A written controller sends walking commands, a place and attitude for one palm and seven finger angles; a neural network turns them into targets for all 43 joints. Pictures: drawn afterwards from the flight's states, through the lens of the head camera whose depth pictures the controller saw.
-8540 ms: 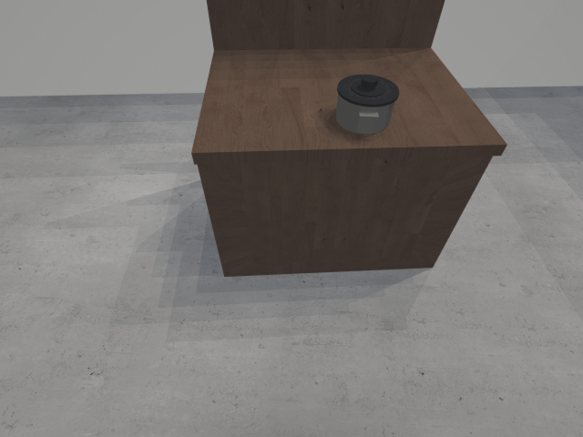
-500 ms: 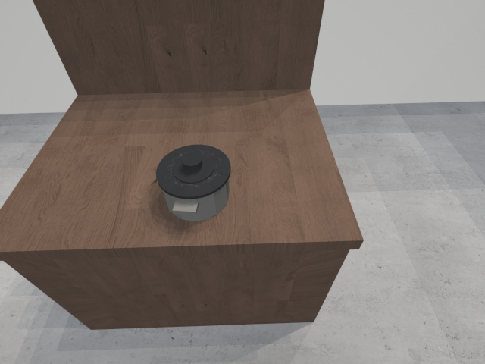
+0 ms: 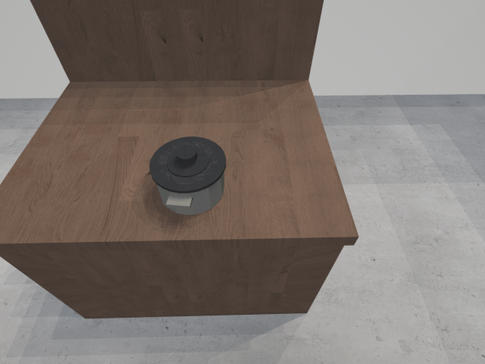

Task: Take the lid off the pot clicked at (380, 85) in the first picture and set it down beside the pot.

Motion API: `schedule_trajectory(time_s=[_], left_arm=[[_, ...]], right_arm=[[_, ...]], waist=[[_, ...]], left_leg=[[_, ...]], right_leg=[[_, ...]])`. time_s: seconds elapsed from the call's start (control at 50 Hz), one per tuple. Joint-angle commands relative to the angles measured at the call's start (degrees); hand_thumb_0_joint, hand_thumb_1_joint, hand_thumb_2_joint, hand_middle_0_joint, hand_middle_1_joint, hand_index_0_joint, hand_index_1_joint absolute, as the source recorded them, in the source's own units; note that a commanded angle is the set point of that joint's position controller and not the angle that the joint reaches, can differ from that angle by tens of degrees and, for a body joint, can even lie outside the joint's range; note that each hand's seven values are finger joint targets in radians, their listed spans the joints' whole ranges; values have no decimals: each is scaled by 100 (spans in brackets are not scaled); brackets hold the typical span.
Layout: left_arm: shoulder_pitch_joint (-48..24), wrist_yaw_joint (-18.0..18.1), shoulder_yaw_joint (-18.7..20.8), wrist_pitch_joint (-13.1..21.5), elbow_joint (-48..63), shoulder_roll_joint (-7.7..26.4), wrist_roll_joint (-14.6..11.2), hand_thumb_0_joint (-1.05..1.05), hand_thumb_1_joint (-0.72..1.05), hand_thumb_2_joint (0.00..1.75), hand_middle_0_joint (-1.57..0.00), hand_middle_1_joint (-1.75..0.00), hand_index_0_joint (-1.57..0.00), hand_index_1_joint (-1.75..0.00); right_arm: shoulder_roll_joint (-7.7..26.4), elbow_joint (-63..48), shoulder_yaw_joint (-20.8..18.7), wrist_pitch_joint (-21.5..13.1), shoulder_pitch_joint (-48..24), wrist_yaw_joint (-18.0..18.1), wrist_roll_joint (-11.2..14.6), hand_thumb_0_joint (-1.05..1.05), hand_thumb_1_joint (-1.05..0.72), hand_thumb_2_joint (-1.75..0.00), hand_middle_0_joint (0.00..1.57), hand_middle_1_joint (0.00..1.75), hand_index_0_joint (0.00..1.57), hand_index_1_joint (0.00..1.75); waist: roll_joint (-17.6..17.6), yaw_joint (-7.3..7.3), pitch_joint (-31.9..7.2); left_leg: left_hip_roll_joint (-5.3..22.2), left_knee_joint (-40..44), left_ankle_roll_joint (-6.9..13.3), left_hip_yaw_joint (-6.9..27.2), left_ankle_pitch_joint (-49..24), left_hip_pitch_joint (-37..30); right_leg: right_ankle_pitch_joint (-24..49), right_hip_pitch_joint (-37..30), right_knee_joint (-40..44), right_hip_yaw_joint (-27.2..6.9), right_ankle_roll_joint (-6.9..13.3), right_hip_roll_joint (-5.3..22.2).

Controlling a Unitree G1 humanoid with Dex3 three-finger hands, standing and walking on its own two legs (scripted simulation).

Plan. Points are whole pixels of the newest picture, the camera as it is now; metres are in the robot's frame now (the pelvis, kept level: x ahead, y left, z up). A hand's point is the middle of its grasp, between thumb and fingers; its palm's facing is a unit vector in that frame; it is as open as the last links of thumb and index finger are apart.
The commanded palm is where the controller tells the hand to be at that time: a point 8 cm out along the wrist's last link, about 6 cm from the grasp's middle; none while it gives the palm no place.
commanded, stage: look again from close up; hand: left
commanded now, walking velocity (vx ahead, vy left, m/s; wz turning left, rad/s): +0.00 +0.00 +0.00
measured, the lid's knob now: (186, 154) +0.53 +0.16 +0.01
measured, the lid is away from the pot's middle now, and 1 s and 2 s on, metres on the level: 0.00 0.00 0.00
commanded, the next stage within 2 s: lift the closed hand beside the body in 0.04 s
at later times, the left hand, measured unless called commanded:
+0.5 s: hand out of the picture +0.11 +0.17 -0.06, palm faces +0.15 -0.96 -0.23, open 5.0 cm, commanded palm +0.06 +0.23 -0.05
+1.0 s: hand out of the picture +0.10 +0.23 -0.05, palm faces +0.24 -0.90 -0.37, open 3.1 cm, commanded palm +0.05 +0.26 -0.01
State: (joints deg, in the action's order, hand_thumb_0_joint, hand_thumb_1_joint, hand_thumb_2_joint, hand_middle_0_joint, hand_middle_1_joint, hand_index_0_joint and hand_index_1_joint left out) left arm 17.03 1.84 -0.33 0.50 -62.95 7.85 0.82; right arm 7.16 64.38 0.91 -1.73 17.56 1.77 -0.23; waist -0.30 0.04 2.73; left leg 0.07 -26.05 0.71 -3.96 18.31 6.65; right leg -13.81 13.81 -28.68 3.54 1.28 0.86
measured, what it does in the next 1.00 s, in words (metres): stands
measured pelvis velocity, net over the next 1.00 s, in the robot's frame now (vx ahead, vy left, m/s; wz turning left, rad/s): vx -0.02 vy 0.00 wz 0.05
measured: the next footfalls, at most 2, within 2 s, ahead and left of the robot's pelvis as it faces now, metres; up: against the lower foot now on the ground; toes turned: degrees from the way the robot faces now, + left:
none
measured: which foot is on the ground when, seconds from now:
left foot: down 0.00-1.00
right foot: down 0.00-1.00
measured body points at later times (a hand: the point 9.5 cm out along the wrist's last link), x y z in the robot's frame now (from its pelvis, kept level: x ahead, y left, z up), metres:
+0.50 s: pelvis -0.03 -0.01 -0.01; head -0.04 -0.01 +0.44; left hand +0.10 +0.22 -0.04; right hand +0.18 -0.26 -0.05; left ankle -0.05 +0.11 -0.74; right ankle +0.02 -0.10 -0.74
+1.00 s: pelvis -0.02 +0.00 -0.01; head -0.01 -0.01 +0.44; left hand +0.08 +0.28 -0.03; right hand +0.15 -0.21 -0.10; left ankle -0.05 +0.11 -0.74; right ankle +0.02 -0.10 -0.74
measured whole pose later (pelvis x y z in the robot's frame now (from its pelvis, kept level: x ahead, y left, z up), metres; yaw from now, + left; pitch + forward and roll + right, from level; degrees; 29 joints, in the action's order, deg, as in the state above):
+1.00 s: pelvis -0.02 +0.00 -0.01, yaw +3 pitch -1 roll +0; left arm 32.5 5.7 5.3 -0.4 -5.3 13.4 0.0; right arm 11.1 38.4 1.9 -9.6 13.3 3.3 0.7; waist -1.9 -1.3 1.6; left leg -0.3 -31.7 1.1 -1.3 19.3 11.4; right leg -14.1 16.0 -31.1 6.1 1.0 1.8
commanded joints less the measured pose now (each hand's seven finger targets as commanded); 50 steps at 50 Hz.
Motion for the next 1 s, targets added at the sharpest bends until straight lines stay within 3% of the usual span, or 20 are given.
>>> schedule_trajectory(time_s=[0.0,0.1,0.12,0.14,0.16,0.2,0.22,0.24,0.26,0.3,0.32,0.36,0.42,0.46,0.5,0.6,0.7,0.8,0.9,0.98], left_arm=[[447,46,78,107,137,503,-6,0,90,90,-20,-30,-20,-30],[461,46,81,106,142,503,-1,0,90,90,-20,-30,-20,-30],[839,259,131,181,-156,722,26,0,90,90,-20,-30,-20,-30],[-3292,548,865,1146,7108,2620,-853,0,90,90,-24,-35,-24,-35],[-864,743,-200,525,5955,1184,-422,0,90,90,-29,-40,-29,-40],[-96,715,-675,-177,5421,161,-488,0,90,90,-38,-49,-38,-49],[-71,683,-746,-191,5423,156,-357,0,90,90,-42,-54,-42,-54],[502,659,-851,-252,4224,-220,-167,0,90,90,-46,-59,-46,-59],[694,633,-690,-246,3181,-205,-63,0,90,90,-51,-64,-51,-64],[1331,460,-85,-87,3071,293,50,0,90,90,-60,-73,-60,-73],[1675,405,365,54,3624,695,-1,0,90,90,-64,-78,-64,-78],[2630,319,818,312,5272,1155,-146,0,90,90,-73,-88,-73,-88],[1629,320,638,458,6479,1166,-157,0,90,90,-86,-102,-86,-102],[1022,344,422,421,5779,879,-116,0,90,90,-95,-112,-95,-112],[604,328,456,504,5654,941,-158,0,90,90,-104,-121,-104,-121],[607,450,651,578,7122,1279,-223,0,90,90,-126,-145,-126,-145],[938,442,504,304,5692,945,-160,0,90,90,-130,-150,-130,-150],[1303,497,1123,351,7012,1550,-150,0,90,90,-130,-150,-130,-150],[1677,445,700,166,6368,972,-73,0,90,90,-130,-150,-130,-150],[1860,421,839,366,7670,1271,-69,0,90,90,-130,-150,-130,-150]], right_arm=[[409,-18,-77,-55,503,31,-14,0,-90,-90,20,30,20,30],[395,18,-75,-55,517,29,-12,0,-90,-90,20,30,20,30],[720,-407,-172,-52,-179,-8,20,0,-90,-90,20,30,20,30],[1751,-2156,-319,-991,-475,66,180,0,-90,-90,20,30,20,30],[998,-2214,-89,-1484,-807,177,394,0,-90,-90,20,30,20,30],[1102,-2082,-54,-1620,-758,213,482,0,-90,-90,20,30,20,30],[1194,-2155,-18,-1757,-779,193,373,0,-90,-90,20,30,20,30],[1191,-2112,-41,-1754,-946,152,257,0,-90,-90,20,30,20,30],[1326,-2056,-151,-1620,-861,40,135,0,-90,-90,20,30,20,30],[1456,-2390,-405,-1333,-1028,-103,112,0,-90,-90,20,30,20,30],[1444,-2614,-466,-1285,-1217,-133,105,0,-90,-90,20,30,20,30],[1341,-3198,-436,-1323,-1440,-197,153,0,-90,-90,20,30,20,30],[1223,-3652,-341,-1301,-1589,-101,184,0,-90,-90,20,30,20,30],[1243,-3673,-337,-1105,-1476,-24,196,0,-90,-90,20,30,20,30],[1286,-3786,-340,-976,-1364,55,255,0,-90,-90,20,30,20,30],[1145,-4064,-261,-1102,-1211,268,152,0,-90,-90,20,30,20,30],[1220,-3818,-220,-962,-1246,308,141,0,-90,-90,20,30,20,30],[1144,-3887,-180,-1155,-1351,296,95,0,-90,-90,20,30,20,30],[1139,-3682,-218,-1167,-1409,245,83,0,-90,-90,20,30,20,30],[1139,-3766,-243,-1375,-1391,211,79,0,-90,-90,20,30,20,30]], waist=[[47,-6,126],[12,-8,152],[413,-237,93],[-1107,-23,-2012],[-1578,-239,-1996],[-754,-86,-1369],[-282,-58,-1121],[584,81,-281],[1300,84,224],[1815,-86,509],[1730,-270,258],[508,-630,-762],[-415,-301,-536],[-148,29,391],[57,109,490],[-701,-122,-1243],[675,70,11],[-780,-358,-1195],[452,-149,-346],[-131,-340,-870]], left_leg=[[527,539,107,523,-996,389],[530,567,105,512,-962,381],[660,-462,-35,285,-1397,815],[59,97,-137,552,-1784,-54],[163,128,-305,367,-2173,-11],[135,481,-204,522,-1830,144],[70,428,-99,594,-1696,161],[74,352,-12,658,-1458,563],[57,251,51,743,-1080,1022],[42,135,74,675,-366,1573],[12,151,73,596,-239,1642],[-63,256,0,458,-518,1402],[-89,204,7,325,-434,1303],[-108,85,9,301,212,1608],[-189,-93,50,210,633,1597],[-201,-55,109,254,15,711],[-155,-130,147,360,59,1331],[-114,79,86,404,-860,772],[-17,42,115,504,-968,1047],[20,148,115,560,-1139,638]], right_leg=[[991,-168,515,-660,208,614],[920,-143,545,-663,204,605],[3257,-402,278,-800,45,836],[2662,-1043,7,-562,134,509],[2031,-980,-7,-512,360,481],[1132,-745,265,-94,135,220],[1043,-623,333,48,83,141],[906,-203,449,131,42,90],[617,235,396,206,-7,51],[-202,586,440,145,-54,86],[-467,304,499,38,-53,136],[-188,-614,284,-73,37,210],[18,-397,306,-232,48,196],[-544,381,560,-241,17,123],[-1217,629,761,-383,8,155],[-623,-348,615,-406,44,188],[-566,212,630,-191,-45,120],[480,-724,241,-124,75,175],[554,-221,249,67,-30,114],[520,-535,212,44,-5,162]])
